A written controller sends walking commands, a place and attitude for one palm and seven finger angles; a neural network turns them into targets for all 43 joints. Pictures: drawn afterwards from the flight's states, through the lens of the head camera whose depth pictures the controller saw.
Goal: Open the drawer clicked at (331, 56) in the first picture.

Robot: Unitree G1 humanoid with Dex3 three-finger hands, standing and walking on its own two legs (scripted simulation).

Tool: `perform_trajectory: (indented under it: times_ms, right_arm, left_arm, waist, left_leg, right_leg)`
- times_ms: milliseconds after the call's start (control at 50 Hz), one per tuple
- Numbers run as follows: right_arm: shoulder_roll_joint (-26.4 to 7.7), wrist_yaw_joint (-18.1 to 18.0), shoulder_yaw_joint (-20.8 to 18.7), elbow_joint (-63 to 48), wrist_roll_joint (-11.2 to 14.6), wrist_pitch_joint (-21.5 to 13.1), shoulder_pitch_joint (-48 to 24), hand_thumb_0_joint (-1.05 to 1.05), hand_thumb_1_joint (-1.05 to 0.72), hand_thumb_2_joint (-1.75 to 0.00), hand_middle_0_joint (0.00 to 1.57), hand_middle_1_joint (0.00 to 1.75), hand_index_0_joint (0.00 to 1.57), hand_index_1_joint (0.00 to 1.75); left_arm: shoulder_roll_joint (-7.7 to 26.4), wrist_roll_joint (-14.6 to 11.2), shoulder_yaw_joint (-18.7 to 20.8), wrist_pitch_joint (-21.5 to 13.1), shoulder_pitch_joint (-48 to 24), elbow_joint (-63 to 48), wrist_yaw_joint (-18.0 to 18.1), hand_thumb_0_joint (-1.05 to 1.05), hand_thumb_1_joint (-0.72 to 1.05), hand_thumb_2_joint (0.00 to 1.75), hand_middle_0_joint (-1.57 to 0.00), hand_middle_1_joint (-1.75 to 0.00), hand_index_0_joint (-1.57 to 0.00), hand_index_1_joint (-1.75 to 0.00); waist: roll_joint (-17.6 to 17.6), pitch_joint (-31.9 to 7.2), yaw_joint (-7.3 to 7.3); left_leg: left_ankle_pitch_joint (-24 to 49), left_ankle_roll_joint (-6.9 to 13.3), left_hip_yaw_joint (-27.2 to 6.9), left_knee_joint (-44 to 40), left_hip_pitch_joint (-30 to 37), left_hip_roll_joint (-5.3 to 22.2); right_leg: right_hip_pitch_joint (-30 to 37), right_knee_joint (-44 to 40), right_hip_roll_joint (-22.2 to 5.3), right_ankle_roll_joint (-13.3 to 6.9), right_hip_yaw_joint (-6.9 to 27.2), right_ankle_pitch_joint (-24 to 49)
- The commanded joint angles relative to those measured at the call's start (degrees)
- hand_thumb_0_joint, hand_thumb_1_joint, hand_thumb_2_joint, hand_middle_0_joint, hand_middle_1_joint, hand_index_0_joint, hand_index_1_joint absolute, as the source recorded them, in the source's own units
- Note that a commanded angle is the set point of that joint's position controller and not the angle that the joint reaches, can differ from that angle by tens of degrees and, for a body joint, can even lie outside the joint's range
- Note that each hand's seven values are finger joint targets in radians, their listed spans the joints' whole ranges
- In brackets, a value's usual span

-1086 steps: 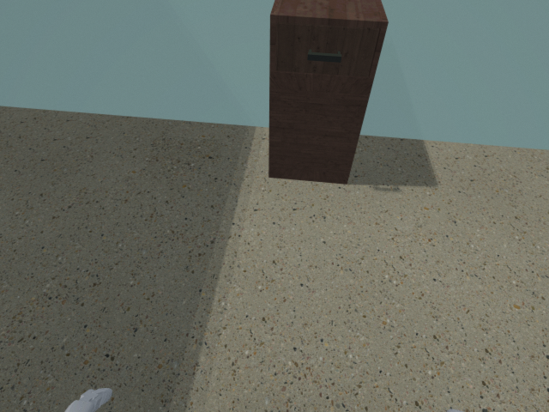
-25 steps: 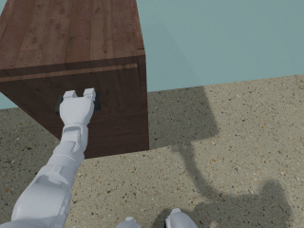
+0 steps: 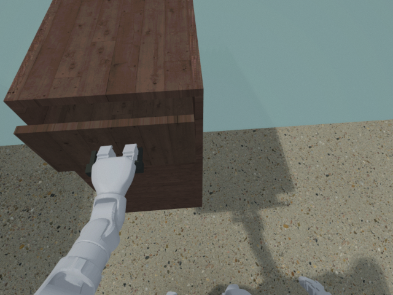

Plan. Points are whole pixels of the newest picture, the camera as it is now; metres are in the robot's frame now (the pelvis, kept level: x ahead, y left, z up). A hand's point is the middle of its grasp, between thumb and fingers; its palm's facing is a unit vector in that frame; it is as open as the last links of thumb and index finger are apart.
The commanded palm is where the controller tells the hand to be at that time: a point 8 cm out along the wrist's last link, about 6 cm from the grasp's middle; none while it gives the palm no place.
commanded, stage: pull the drawer open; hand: left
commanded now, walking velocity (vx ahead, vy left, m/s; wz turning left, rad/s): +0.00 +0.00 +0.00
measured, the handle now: (116, 160) +0.41 +0.20 -0.03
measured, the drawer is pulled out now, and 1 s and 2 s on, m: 0.07 0.18 0.29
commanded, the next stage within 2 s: none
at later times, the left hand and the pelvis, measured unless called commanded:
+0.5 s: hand (119, 212) +0.29 +0.18 -0.05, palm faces -0.03 -0.06 -1.00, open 5.5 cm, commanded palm +0.27 +0.17 +0.01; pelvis -0.02 -0.01 +0.00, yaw +0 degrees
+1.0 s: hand (118, 235) +0.25 +0.17 -0.05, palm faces -0.02 -0.05 -1.00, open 5.5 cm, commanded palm +0.21 +0.17 +0.01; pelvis -0.03 -0.02 +0.00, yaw +0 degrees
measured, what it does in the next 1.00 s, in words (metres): stands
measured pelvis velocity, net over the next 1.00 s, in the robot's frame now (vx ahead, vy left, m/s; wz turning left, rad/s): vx -0.03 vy -0.02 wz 0.01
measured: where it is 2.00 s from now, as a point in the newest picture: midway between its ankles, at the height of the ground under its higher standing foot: outside the picture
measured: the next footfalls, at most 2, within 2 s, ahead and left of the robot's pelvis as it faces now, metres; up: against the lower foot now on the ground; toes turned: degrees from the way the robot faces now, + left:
none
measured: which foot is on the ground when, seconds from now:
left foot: down 0.00-1.00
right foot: down 0.00-1.00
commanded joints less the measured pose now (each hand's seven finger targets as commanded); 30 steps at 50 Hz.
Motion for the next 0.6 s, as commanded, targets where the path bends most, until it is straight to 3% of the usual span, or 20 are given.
perform_trajectory:
  times_ms: [0, 20, 80, 100, 140, 200, 240, 300, 360, 420, 480, 540, 580]
  right_arm:
    - [-7.23, -0.88, -2.07, -5.04, 0.29, -1.58, 3.01, 0.0, -0.9, -0.9, 0.2, 0.3, 0.2, 0.3]
    - [-7.19, -0.93, -1.9, -5.52, 0.24, -1.66, 2.61, 0.0, -0.9, -0.9, 0.2, 0.3, 0.2, 0.3]
    - [-6.97, -0.98, -1.88, -5.74, 0.27, -1.97, 1.81, 0.0, -0.9, -0.9, 0.2, 0.3, 0.2, 0.3]
    - [-6.94, -1.02, -1.9, -5.69, 0.35, -1.97, 1.7, 0.0, -0.9, -0.9, 0.2, 0.3, 0.2, 0.3]
    - [-6.89, -0.91, -1.78, -6.06, 0.32, -2.08, 1.0, 0.0, -0.9, -0.9, 0.2, 0.3, 0.2, 0.3]
    - [-6.9, -1.1, -1.81, -6.27, 0.31, -2.35, 0.29, 0.0, -0.9, -0.9, 0.2, 0.3, 0.2, 0.3]
    - [-6.69, -0.94, -1.71, -6.84, 0.42, -2.48, -0.55, 0.0, -0.9, -0.9, 0.2, 0.3, 0.2, 0.3]
    - [-6.81, -1.04, -1.71, -6.99, 0.36, -2.75, -1.26, 0.0, -0.9, -0.9, 0.2, 0.3, 0.2, 0.3]
    - [-6.75, -0.85, -1.56, -7.62, 0.36, -2.95, -2.38, 0.0, -0.9, -0.9, 0.2, 0.3, 0.2, 0.3]
    - [-6.56, -0.81, -1.36, -7.42, 0.35, -3.29, -3.06, 0.0, -0.9, -0.9, 0.2, 0.3, 0.2, 0.3]
    - [-6.65, -1.25, -1.29, -7.58, 0.19, -3.52, -3.98, 0.0, -0.9, -0.9, 0.2, 0.3, 0.2, 0.3]
    - [-6.32, -1.22, -1.11, -7.65, 0.28, -4.1, -5.02, 0.0, -0.9, -0.9, 0.2, 0.3, 0.2, 0.3]
    - [-6.44, -1.47, -1.13, -7.59, 0.28, -4.23, -5.31, 0.0, -0.9, -0.9, 0.2, 0.3, 0.2, 0.3]
  left_arm:
    - [5.48, 0.35, 2.69, -0.9, -12.3, -14.7, 3.54, 0.0, 0.9, 0.9, -0.4, -1.35, -0.4, -1.35]
    - [5.65, 0.44, 2.86, -0.94, -10.77, -15.63, 3.67, 0.0, 0.9, 0.9, -0.4, -1.35, -0.4, -1.35]
    - [4.15, 0.5, 1.34, -0.76, -10.5, -17.36, 3.77, 0.0, 0.9, 0.9, -0.4, -1.35, -0.4, -1.35]
    - [5.5, 0.78, 2.72, -0.63, -8.33, -17.22, 3.96, 0.0, 0.9, 0.9, -0.4, -1.35, -0.4, -1.35]
    - [3.81, 0.6, 1.14, -0.3, -7.7, -18.31, 4.12, 0.0, 0.9, 0.9, -0.4, -1.35, -0.4, -1.35]
    - [5.1, 0.65, 2.49, -0.2, -4.65, -19.43, 4.3, 0.0, 0.9, 0.9, -0.4, -1.35, -0.4, -1.35]
    - [3.14, 0.62, 0.9, 0.09, -2.05, -20.56, 4.27, 0.0, 0.9, 0.9, -0.4, -1.35, -0.4, -1.35]
    - [4.07, 1.02, 1.47, -0.16, -1.35, -22.85, 4.59, 0.0, 0.9, 0.9, -0.4, -1.35, -0.4, -1.35]
    - [2.62, 1.1, 0.13, 0.07, 1.04, -25.1, 4.76, 0.0, 0.9, 0.9, -0.4, -1.35, -0.4, -1.35]
    - [1.65, 1.39, -0.95, 0.17, 0.65, -24.62, 5.16, 0.0, 0.9, 0.9, -0.4, -1.35, -0.4, -1.35]
    - [4.2, 2.01, 1.23, 0.09, 1.75, -25.15, 5.82, 0.0, 0.9, 0.9, -0.4, -1.35, -0.4, -1.35]
    - [1.33, 1.95, -1.69, -0.25, -0.79, -25.83, 6.09, 0.0, 0.9, 0.9, -0.4, -1.35, -0.4, -1.35]
    - [3.63, 2.39, 0.27, -0.16, 0.39, -25.42, 6.34, 0.0, 0.9, 0.9, -0.4, -1.35, -0.4, -1.35]
  waist:
    - [-1.98, -22.62, -0.59]
    - [-1.8, -23.11, -0.01]
    - [-0.85, -23.15, -0.25]
    - [-0.92, -23.49, 0.46]
    - [-0.98, -22.92, 0.0]
    - [-2.1, -22.84, 0.64]
    - [-2.24, -22.52, 0.63]
    - [-1.71, -22.07, 0.83]
    - [-0.58, -21.41, 0.93]
    - [-1.2, -18.79, 0.39]
    - [-1.88, -19.62, 1.19]
    - [-0.69, -17.19, 0.59]
    - [-1.45, -17.73, 1.36]
  left_leg:
    - [41.22, -0.85, 0.7, -2.7, 14.07, 2.4]
    - [40.74, -0.82, 0.9, -2.84, 13.56, 2.17]
    - [40.07, -0.86, 0.92, -2.79, 14.18, 2.16]
    - [40.62, -1.01, 0.79, -2.99, 14.28, 2.21]
    - [39.58, -0.95, 0.99, -2.89, 14.34, 2.1]
    - [38.97, -0.87, 1.2, -3.17, 13.64, 1.99]
    - [37.91, -0.9, 1.22, -3.38, 13.72, 1.85]
    - [37.63, -0.95, 1.02, -3.51, 14.31, 2.03]
    - [38.0, -1.22, 0.62, -3.72, 14.96, 2.13]
    - [33.77, -1.17, 0.67, -3.93, 14.18, 2.09]
    - [30.74, -1.14, 0.94, -4.2, 13.06, 1.66]
    - [26.43, -1.11, 0.96, -4.59, 12.75, 1.53]
    - [26.04, -1.13, 1.06, -4.74, 12.57, 1.4]
  right_leg:
    - [17.1, -2.3, -1.81, -0.1, -0.56, 33.75]
    - [18.14, -2.21, -1.86, -0.15, -0.31, 34.16]
    - [17.65, -2.12, -1.92, -0.21, -0.34, 33.63]
    - [18.02, -1.94, -1.87, -0.32, -0.35, 33.34]
    - [17.79, -2.28, -1.92, -0.27, -0.37, 33.23]
    - [19.17, -2.31, -2.06, -0.2, 0.18, 34.41]
    - [19.38, -2.52, -2.06, -0.24, 0.08, 33.79]
    - [18.52, -2.53, -2.0, -0.37, 0.18, 32.22]
    - [17.61, -2.52, -1.88, -0.62, -0.33, 30.58]
    - [15.71, -2.92, -1.76, -0.57, -0.56, 26.81]
    - [17.03, -2.67, -1.89, -0.73, 0.07, 25.91]
    - [14.4, -3.12, -1.86, -0.9, -0.54, 21.1]
    - [15.25, -3.01, -1.84, -1.01, -0.17, 21.05]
